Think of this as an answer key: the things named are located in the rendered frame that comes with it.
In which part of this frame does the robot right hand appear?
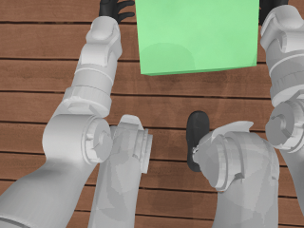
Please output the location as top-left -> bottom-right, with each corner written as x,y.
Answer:
258,0 -> 289,26

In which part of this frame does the robot right upper arm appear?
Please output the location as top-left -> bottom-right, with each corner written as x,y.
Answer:
265,98 -> 304,217

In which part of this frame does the robot right foot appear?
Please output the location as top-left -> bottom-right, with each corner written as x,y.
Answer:
185,110 -> 210,172

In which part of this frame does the robot left forearm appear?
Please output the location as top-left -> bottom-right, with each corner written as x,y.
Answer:
42,16 -> 123,150

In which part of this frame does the robot right forearm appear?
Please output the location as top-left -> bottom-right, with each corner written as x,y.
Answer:
260,5 -> 304,107

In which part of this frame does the carton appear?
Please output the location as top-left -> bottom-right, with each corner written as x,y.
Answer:
135,0 -> 259,76

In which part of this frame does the robot left thigh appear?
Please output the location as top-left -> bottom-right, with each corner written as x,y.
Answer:
87,122 -> 153,228

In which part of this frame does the robot left upper arm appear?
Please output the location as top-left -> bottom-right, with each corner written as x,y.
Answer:
0,114 -> 113,228

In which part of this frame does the robot left hand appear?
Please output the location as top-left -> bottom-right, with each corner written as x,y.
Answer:
98,0 -> 135,25

